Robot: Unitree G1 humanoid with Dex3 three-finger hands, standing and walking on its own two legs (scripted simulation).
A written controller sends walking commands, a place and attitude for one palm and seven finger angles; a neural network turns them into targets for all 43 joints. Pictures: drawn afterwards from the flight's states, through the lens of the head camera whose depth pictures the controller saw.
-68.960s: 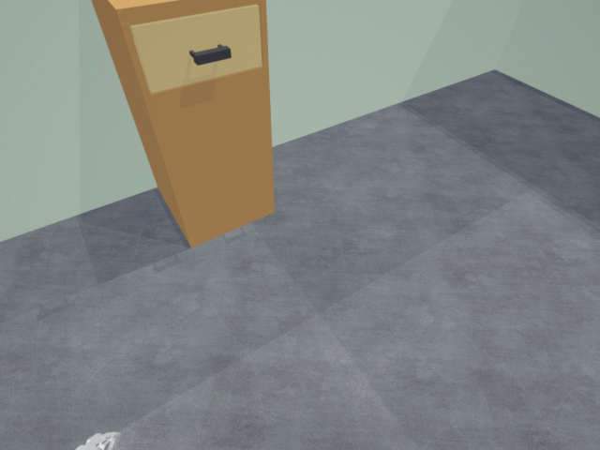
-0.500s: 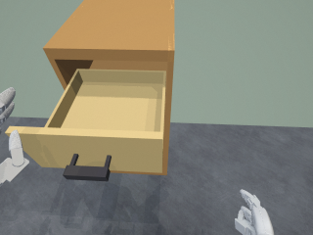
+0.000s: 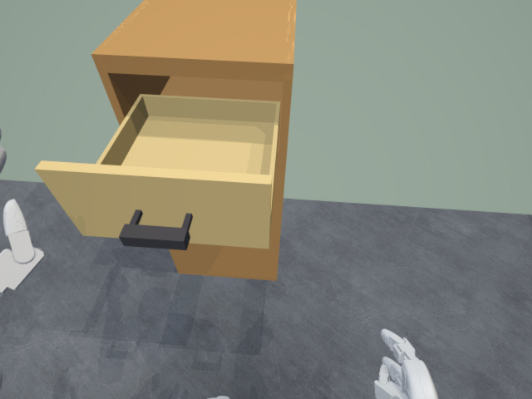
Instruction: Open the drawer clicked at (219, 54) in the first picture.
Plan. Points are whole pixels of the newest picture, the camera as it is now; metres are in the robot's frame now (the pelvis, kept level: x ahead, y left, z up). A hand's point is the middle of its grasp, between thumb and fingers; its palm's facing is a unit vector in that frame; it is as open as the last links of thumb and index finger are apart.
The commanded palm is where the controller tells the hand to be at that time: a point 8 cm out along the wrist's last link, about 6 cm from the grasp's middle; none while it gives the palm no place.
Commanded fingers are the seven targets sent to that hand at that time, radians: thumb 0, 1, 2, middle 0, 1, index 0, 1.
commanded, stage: step back with the hand held close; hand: left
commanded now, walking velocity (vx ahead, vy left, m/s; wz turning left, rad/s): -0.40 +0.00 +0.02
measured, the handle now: (159, 226) +0.37 +0.21 +0.04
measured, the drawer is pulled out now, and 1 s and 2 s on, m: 0.30 0.30 0.30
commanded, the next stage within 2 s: stop stepping back and stand still in 0.22 s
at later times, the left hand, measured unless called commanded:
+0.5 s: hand out of the picture +0.05 +0.20 +0.23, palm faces +0.42 -0.76 -0.50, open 7.4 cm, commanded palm +0.00 +0.25 +0.23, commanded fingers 0.00 0.90 0.90 -0.20 -0.30 -0.20 -0.30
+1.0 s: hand out of the picture -0.03 +0.18 +0.22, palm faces +0.47 -0.75 -0.46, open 7.4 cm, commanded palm -0.10 +0.22 +0.23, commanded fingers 0.00 0.90 0.90 -0.20 -0.30 -0.20 -0.30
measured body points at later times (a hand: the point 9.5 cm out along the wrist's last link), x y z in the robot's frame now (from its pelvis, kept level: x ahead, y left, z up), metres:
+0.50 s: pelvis -0.13 -0.03 +0.00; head -0.13 -0.03 +0.45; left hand +0.02 +0.24 +0.26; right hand +0.04 -0.24 -0.09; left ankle -0.10 +0.13 -0.70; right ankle -0.07 -0.09 -0.73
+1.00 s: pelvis -0.22 -0.06 +0.00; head -0.23 -0.07 +0.45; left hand -0.06 +0.22 +0.25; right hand -0.07 -0.31 -0.10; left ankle -0.22 +0.07 -0.67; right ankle -0.17 -0.13 -0.73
